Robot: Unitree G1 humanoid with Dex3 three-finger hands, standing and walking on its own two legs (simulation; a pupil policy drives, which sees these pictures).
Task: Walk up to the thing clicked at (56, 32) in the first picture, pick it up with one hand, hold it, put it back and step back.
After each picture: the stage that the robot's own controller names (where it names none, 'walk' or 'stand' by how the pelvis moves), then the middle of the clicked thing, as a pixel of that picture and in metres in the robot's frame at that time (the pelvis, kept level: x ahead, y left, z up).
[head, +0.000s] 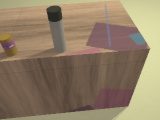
stand; (57, 31) +0.72 +0.18 +0.02
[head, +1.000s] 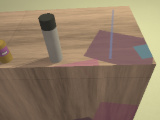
rise first; (52, 40) +0.63 +0.22 +0.04
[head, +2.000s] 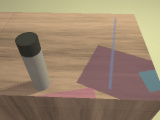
stand; (35, 65) +0.44 +0.23 +0.05
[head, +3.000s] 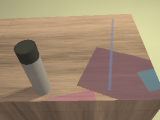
stand; (35, 71) +0.43 +0.23 +0.03
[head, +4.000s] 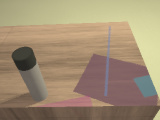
stand; (32, 77) +0.42 +0.24 +0.03
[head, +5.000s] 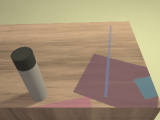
stand; (32, 77) +0.42 +0.24 +0.02
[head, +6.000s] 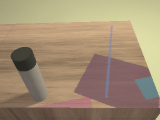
stand; (32, 77) +0.42 +0.24 +0.02
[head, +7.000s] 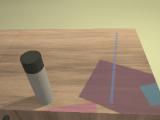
rise first; (39, 80) +0.41 +0.23 +0.02
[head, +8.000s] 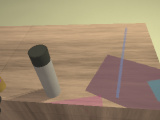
go down; (46, 73) +0.44 +0.22 +0.03
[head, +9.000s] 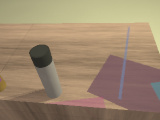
go down; (48, 74) +0.43 +0.21 +0.03
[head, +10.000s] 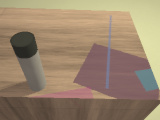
go down; (31, 65) +0.44 +0.20 +0.04
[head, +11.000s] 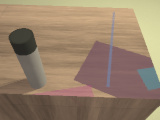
go down; (31, 62) +0.45 +0.20 +0.05
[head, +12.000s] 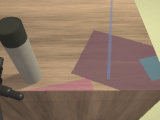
close in; (22, 56) +0.44 +0.21 +0.08
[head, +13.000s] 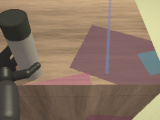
lift; (24, 50) +0.45 +0.20 +0.10
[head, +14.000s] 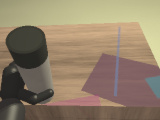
lift; (36, 73) +0.30 +0.15 +0.21
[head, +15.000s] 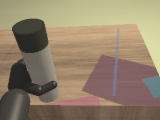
lift; (40, 66) +0.33 +0.15 +0.20
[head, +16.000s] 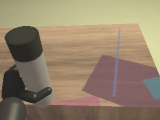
hold; (34, 73) +0.31 +0.17 +0.19
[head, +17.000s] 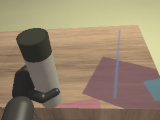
crouch; (43, 73) +0.32 +0.14 +0.18
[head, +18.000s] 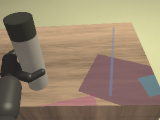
crouch; (30, 56) +0.39 +0.18 +0.18
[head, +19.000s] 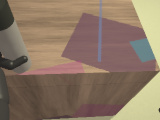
lower; (9, 41) +0.47 +0.20 +0.11
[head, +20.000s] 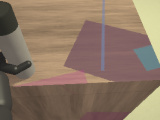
lower; (13, 46) +0.45 +0.20 +0.10
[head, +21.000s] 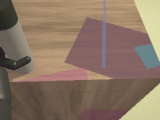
lower; (13, 42) +0.46 +0.20 +0.11
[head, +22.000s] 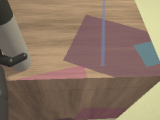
lower; (9, 38) +0.47 +0.21 +0.11
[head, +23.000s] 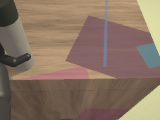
loosen; (13, 38) +0.47 +0.20 +0.11
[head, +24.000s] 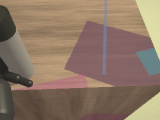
withdraw; (12, 50) +0.44 +0.20 +0.10
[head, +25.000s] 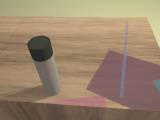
sink last; (47, 69) +0.42 +0.19 +0.06
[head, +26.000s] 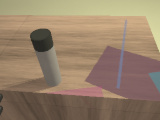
stand; (48, 60) +0.47 +0.20 +0.07
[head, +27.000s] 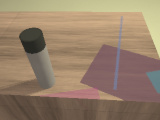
stand; (40, 62) +0.44 +0.20 +0.07
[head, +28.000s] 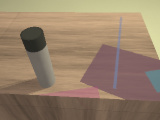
stand; (40, 61) +0.45 +0.20 +0.08
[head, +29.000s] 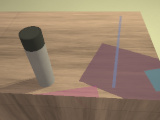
stand; (39, 60) +0.45 +0.21 +0.08
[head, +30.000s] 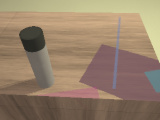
stand; (39, 61) +0.45 +0.20 +0.08
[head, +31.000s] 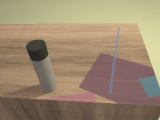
stand; (43, 68) +0.47 +0.22 +0.03
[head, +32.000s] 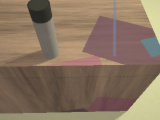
walk; (46, 32) +0.54 +0.17 +0.05
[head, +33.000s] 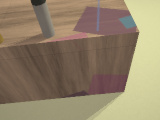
walk; (43, 15) +0.77 +0.27 +0.04
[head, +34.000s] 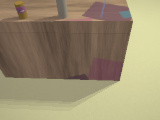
stand; (61, 0) +1.08 +0.21 +0.04
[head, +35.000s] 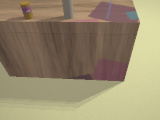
stand; (67, 0) +1.07 +0.17 +0.03
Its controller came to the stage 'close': yes
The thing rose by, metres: 0.19
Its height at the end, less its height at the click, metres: +0.00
